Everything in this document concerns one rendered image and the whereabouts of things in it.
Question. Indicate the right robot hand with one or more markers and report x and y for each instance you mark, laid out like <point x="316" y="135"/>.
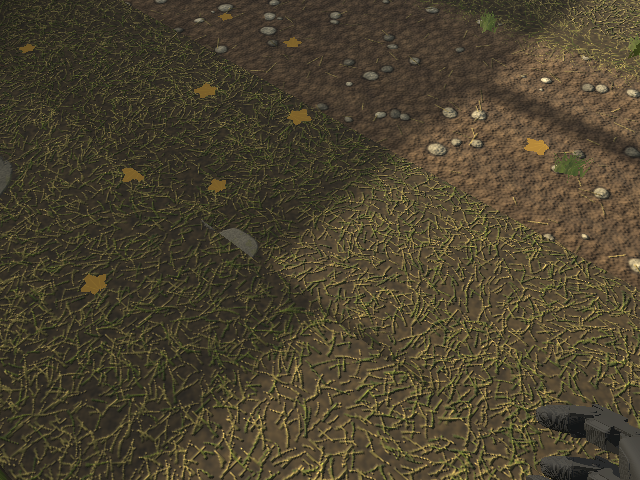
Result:
<point x="601" y="427"/>

